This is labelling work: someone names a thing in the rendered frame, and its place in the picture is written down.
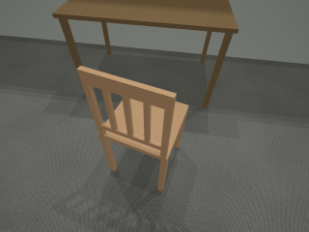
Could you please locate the chair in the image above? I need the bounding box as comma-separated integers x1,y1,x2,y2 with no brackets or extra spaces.
76,66,189,191

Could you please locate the table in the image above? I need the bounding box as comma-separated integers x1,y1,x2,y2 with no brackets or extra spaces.
52,0,239,108

